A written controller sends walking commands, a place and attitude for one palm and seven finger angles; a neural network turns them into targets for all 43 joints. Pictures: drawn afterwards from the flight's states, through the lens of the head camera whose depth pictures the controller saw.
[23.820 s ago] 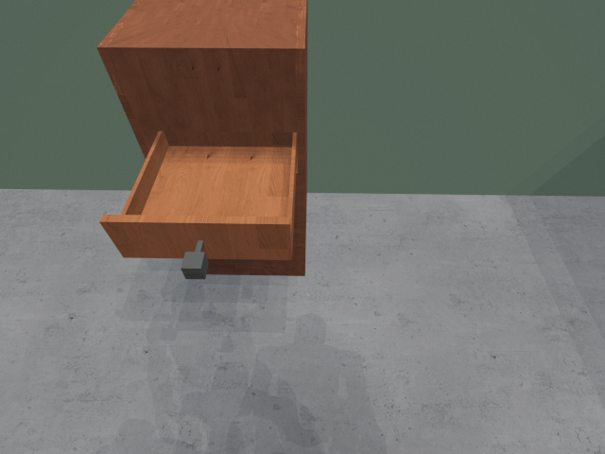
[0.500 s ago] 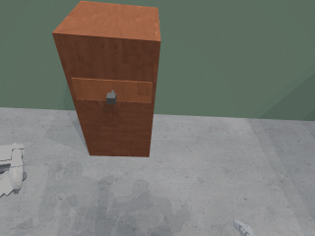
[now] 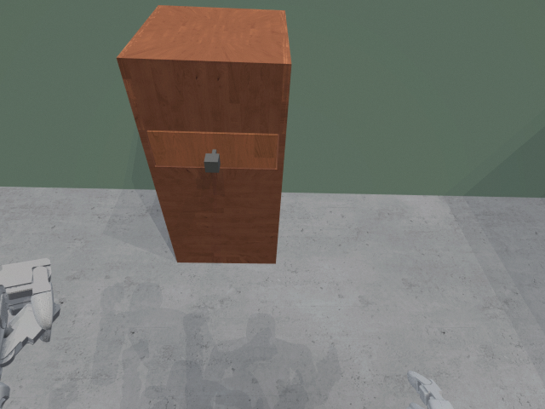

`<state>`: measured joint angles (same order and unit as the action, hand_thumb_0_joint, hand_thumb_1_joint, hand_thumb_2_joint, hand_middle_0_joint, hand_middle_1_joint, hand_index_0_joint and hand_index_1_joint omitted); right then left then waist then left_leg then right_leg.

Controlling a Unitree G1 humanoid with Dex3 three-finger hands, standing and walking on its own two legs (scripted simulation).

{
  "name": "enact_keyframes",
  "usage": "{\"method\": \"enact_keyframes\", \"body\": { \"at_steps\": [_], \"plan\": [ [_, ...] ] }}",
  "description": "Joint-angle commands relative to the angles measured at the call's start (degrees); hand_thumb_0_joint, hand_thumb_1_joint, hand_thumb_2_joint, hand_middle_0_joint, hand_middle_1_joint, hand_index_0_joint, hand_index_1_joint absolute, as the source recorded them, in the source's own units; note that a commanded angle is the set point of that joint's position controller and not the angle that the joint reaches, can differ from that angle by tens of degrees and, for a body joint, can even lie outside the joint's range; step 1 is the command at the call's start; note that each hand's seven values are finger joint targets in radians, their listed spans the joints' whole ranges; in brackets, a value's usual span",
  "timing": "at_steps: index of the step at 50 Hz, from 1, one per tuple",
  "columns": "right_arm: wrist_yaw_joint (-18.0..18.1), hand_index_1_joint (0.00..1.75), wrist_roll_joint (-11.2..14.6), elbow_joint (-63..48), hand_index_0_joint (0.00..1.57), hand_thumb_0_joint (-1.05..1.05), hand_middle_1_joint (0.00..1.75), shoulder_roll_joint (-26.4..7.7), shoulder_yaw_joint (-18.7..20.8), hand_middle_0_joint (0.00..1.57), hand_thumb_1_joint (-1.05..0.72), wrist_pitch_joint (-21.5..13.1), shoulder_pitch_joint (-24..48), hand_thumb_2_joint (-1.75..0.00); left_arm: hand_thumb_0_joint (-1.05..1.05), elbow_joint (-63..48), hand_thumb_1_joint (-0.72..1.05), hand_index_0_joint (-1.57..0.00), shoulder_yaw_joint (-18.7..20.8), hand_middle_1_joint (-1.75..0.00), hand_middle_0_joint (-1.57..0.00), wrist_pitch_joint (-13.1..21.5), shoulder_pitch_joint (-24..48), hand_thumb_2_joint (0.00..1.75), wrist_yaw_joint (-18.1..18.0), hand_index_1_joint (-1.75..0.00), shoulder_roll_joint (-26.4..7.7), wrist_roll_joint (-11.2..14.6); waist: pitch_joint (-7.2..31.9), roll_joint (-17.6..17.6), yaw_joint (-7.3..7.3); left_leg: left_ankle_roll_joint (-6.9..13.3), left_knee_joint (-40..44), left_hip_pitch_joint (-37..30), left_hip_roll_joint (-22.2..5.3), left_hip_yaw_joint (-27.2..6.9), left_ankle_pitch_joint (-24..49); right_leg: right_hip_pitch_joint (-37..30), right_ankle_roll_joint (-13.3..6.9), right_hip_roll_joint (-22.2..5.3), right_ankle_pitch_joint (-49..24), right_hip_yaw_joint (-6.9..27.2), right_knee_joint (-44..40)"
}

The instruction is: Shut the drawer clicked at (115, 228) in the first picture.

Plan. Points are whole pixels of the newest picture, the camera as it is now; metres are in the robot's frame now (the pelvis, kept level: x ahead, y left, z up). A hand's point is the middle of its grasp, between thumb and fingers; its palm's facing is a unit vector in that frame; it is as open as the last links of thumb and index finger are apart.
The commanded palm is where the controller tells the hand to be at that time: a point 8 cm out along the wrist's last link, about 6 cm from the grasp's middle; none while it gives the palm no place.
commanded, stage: stop stepping back and stand still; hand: left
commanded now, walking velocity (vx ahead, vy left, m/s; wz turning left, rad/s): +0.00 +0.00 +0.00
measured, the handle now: (213, 158) +0.82 +0.23 -0.15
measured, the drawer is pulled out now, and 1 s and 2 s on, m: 0.00 0.00 0.00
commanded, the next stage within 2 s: let the arm hang, fingers relaxed in 0.12 s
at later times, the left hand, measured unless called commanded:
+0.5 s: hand out of the picture +0.05 +0.19 -0.17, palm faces -0.04 -0.98 -0.21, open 3.1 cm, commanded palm none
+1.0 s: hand out of the picture -0.06 +0.16 -0.17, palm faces +0.05 -0.98 -0.17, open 6.9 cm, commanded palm none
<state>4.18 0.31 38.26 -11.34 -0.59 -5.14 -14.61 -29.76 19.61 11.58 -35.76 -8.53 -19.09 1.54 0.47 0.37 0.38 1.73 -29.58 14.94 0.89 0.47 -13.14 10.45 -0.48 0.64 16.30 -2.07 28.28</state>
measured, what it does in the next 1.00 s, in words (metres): stands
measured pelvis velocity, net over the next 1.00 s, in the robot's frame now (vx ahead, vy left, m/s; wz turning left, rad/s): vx -0.02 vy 0.00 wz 0.02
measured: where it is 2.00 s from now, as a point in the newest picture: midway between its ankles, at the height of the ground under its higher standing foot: outside the picture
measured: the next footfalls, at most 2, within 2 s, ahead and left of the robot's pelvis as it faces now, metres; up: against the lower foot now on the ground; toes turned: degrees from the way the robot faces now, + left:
none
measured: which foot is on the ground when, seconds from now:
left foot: down 0.00-1.00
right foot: down 0.00-1.00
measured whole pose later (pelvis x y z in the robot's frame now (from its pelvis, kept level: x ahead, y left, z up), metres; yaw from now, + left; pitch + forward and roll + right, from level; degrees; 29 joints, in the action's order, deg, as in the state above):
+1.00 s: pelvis -0.02 +0.00 +0.00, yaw +1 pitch -2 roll +0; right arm 1.7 -1.0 64.7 -5.3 0.2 0.8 -18.4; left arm 65.6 -0.1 -0.6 -20.4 -1.7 -7.3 -1.0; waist -2.3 -0.6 -0.3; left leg 2.1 -25.8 14.5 2.2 -0.6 -9.5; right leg 10.4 -0.5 -0.6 14.3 -3.1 26.4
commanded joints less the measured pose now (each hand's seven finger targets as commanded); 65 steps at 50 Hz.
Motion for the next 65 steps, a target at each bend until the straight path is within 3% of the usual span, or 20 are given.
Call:
{"method": "enact_keyframes", "body": {
  "at_steps": [1,5,10,11,12,13,14,16,17,18,21,22,23,24,28,30,34,41,50,65],
  "plan": [
    [0.81,0.30,-0.29,-10.80,0.20,0.00,0.30,-6.37,1.86,0.20,-0.90,-5.20,7.51,-0.90,0.00,-16.58,0.90,-1.40,5.93,-1.60,-1.40,4.41,6.06,0.90,-1.06,-1.60,-10.76,-0.38,0.04,-7.97,-0.60,2.54,16.39,4.39,-9.42,-12.79,-7.28,-2.63,1.34,-0.74,-0.78,2.22,-1.97],
    [-0.13,0.30,-0.20,-11.14,0.20,0.00,0.30,-6.15,2.01,0.20,-0.90,-4.97,7.30,-0.90,0.00,-12.98,0.90,-1.40,6.32,-1.60,-1.40,4.04,0.58,0.90,-0.75,-1.60,-9.66,0.29,1.10,-3.51,-0.60,0.57,11.78,4.62,-5.81,-7.66,-3.75,-4.57,0.59,-2.13,-2.89,3.43,-7.51],
    [-0.49,0.30,-0.10,-11.40,0.20,0.00,0.30,-6.17,2.31,0.20,-0.90,-3.55,7.49,-0.90,0.00,-12.21,0.90,-1.40,6.27,-1.60,-1.40,3.77,-0.54,0.90,-0.39,-1.60,-9.49,1.12,1.84,-3.10,-1.09,-0.41,7.42,0.98,-4.45,-5.23,2.87,-1.49,-0.24,-3.51,-6.16,5.42,-9.78],
    [-5.30,0.30,-0.36,3.68,0.20,0.00,0.30,-17.25,5.97,0.20,-0.90,-5.57,10.50,-0.90,0.00,35.35,0.90,-1.40,-14.28,-1.60,-1.40,-5.17,8.13,0.90,7.70,-1.60,-4.59,-5.15,-0.39,-2.45,-2.00,-0.24,-3.76,3.96,-5.26,-5.66,15.63,5.57,-1.70,-8.13,-19.46,2.88,0.29],
    [-5.16,0.30,0.17,2.91,0.20,0.00,0.30,-13.49,5.92,0.20,-0.90,-1.94,5.41,-0.90,0.00,36.30,0.90,-1.36,-12.34,-1.56,-1.36,-9.01,8.20,0.90,8.32,-1.56,-3.81,-4.07,4.89,-1.59,-1.49,-0.61,-3.85,-1.65,-5.51,-4.75,16.86,6.13,-1.90,-8.01,-19.37,6.18,-0.51],
    [-4.94,0.30,-0.26,2.51,0.20,0.00,0.30,-11.66,5.00,0.20,-0.90,-0.61,4.08,-0.90,0.00,38.05,0.90,-1.32,-13.37,-1.51,-1.32,-9.74,9.96,0.90,8.42,-1.51,-2.22,-3.84,5.94,0.93,-1.27,0.30,-3.83,-1.10,-5.74,-5.36,15.51,6.38,-1.96,-7.62,-15.39,4.62,0.51],
    [-4.82,0.30,-0.57,2.11,0.20,0.00,0.30,-11.20,4.59,0.20,-0.90,0.27,3.83,-0.90,0.00,40.67,0.90,-1.28,-14.21,-1.47,-1.28,-9.98,12.52,0.90,8.42,-1.47,-2.31,-3.95,5.80,6.54,-1.15,0.97,-3.66,-0.54,-5.97,-6.23,16.56,5.93,-1.85,-6.74,-15.07,4.48,1.30],
    [-4.52,0.30,-1.21,2.50,0.20,0.00,0.30,-12.12,4.06,0.20,-0.90,1.54,4.92,-0.90,0.00,47.42,0.90,-1.20,-14.73,-1.38,-1.20,-10.48,16.25,0.90,8.39,-1.38,-3.05,-3.82,4.00,11.17,-0.90,1.86,-2.67,1.66,-5.50,-7.62,14.75,4.52,-2.08,-6.94,-13.54,4.77,0.90],
    [-4.43,0.30,-1.45,3.12,0.20,0.00,0.30,-12.34,3.97,0.20,-0.90,2.09,5.43,-0.90,0.00,51.28,0.90,-1.16,-15.04,-1.34,-1.16,-10.72,17.80,0.90,8.38,-1.34,-3.27,-3.73,3.29,11.28,-0.84,1.90,-1.81,1.71,-5.12,-7.86,13.53,4.49,-2.35,-7.27,-12.24,5.18,0.34],
    [-4.35,0.30,-1.63,4.04,0.20,0.00,0.30,-12.21,3.71,0.20,-0.90,2.68,5.60,-0.90,0.00,55.18,0.90,-1.12,-15.40,-1.30,-1.12,-11.10,19.61,0.90,8.30,-1.30,-3.39,-3.58,2.06,9.68,-0.90,1.89,-0.15,2.22,-4.91,-8.38,12.46,4.23,-2.43,-7.11,-9.76,5.24,-0.21],
    [-4.13,0.30,-2.00,7.89,0.20,0.00,0.30,-10.06,2.26,0.20,-0.90,4.16,6.54,-0.90,0.00,66.99,0.90,-1.00,-16.91,-1.17,-1.00,-12.31,20.57,0.90,7.80,-1.17,-1.98,-3.05,-1.60,-2.52,0.05,1.90,7.12,4.65,-5.66,-10.61,4.95,2.62,-1.39,-5.30,0.68,4.99,-2.37],
    [-4.01,0.30,-1.89,9.24,0.20,0.00,0.30,-9.51,1.96,0.20,-0.90,4.41,6.49,-0.90,0.00,70.41,0.90,-0.96,-17.18,-1.12,-0.96,-12.30,20.14,0.90,7.76,-1.12,-2.01,-2.95,-2.16,-4.58,0.28,1.78,8.59,5.15,-5.49,-10.91,1.82,1.86,-1.37,-5.05,1.59,5.41,-3.48],
    [-3.83,0.30,-1.79,10.64,0.20,0.00,0.30,-9.26,1.80,0.20,-0.90,4.58,5.80,-0.90,0.00,73.62,0.90,-0.92,-17.38,-1.08,-0.92,-12.18,19.79,0.90,7.78,-1.08,-1.96,-2.85,-1.90,-6.09,0.21,1.55,9.64,5.07,-5.35,-10.74,-0.90,1.04,-1.55,-5.09,2.27,5.61,-4.47],
    [-3.67,0.30,-1.65,11.61,0.20,0.00,0.30,-9.15,1.74,0.20,-0.90,4.74,4.82,-0.90,0.00,75.91,0.90,-0.88,-17.49,-1.04,-0.88,-12.12,19.21,0.90,7.76,-1.04,-2.25,-2.83,-1.77,-5.01,0.36,1.53,9.95,4.68,-5.46,-10.94,-2.13,0.52,-1.61,-5.04,2.39,5.29,-5.28],
    [-2.93,0.30,-1.68,16.23,0.20,0.00,0.30,-7.07,1.99,0.20,-0.90,5.04,1.00,-0.90,0.00,84.08,0.90,-0.72,-17.24,-0.86,-0.72,-11.80,16.43,0.90,7.75,-0.86,0.36,-2.59,-0.85,-11.29,0.34,1.44,12.34,3.82,-5.29,-10.91,-8.07,-1.05,-2.40,-5.11,2.39,4.62,-7.16],
    [-2.73,0.30,-1.40,18.08,0.20,0.00,0.30,-6.93,2.18,0.20,-0.90,5.05,-1.31,-0.90,0.00,86.74,0.90,-0.64,-17.64,-0.78,-0.64,-11.59,15.81,0.90,7.70,-0.78,0.52,-2.44,0.04,-6.64,0.16,1.64,12.12,2.06,-5.87,-11.37,-6.00,-1.65,-2.34,-5.16,1.14,3.97,-7.79],
    [-2.44,0.30,-1.07,21.28,0.20,0.00,0.30,-6.16,2.36,0.20,-0.90,5.34,-4.68,-0.90,0.00,90.64,0.90,-0.48,-18.39,-0.60,-0.48,-11.42,14.50,0.90,7.38,-0.60,1.52,-2.25,-3.07,-2.47,-0.34,1.58,11.64,0.59,-5.84,-10.62,-4.18,0.88,-2.45,-5.38,1.76,3.52,-9.09],
    [-2.16,0.30,-1.06,24.74,0.20,0.00,0.30,-2.60,1.94,0.20,-0.90,5.51,-7.96,-0.90,0.00,94.13,0.90,-0.20,-18.88,-0.30,-0.20,-11.51,11.87,0.90,6.70,-0.30,4.10,-2.08,-6.23,0.72,-0.57,1.45,11.23,-0.07,-4.97,-9.03,-3.12,3.38,-2.52,-5.70,3.97,3.61,-9.51],
    [-2.09,0.30,-1.32,25.90,0.20,0.00,0.30,0.78,2.16,0.20,-0.90,5.34,-9.34,-0.90,0.00,94.32,0.90,-0.20,-18.40,-0.30,-0.20,-11.33,10.62,0.90,6.20,-0.30,6.74,-2.31,-8.30,0.78,-0.42,1.24,10.14,1.78,-3.98,-7.47,-3.76,5.35,-2.47,-5.77,6.33,3.97,-9.51],
    [-1.54,0.30,-1.17,26.44,0.20,0.00,0.30,2.17,2.13,0.20,-0.90,4.46,-9.54,-0.90,0.00,94.08,0.90,-0.20,-18.15,-0.30,-0.20,-10.69,11.53,0.90,6.01,-0.30,8.58,-2.08,-6.84,-1.37,-0.51,0.97,8.49,-0.56,-4.58,-6.67,4.97,2.48,-2.53,-5.82,-1.30,3.71,-8.84]
  ]
}}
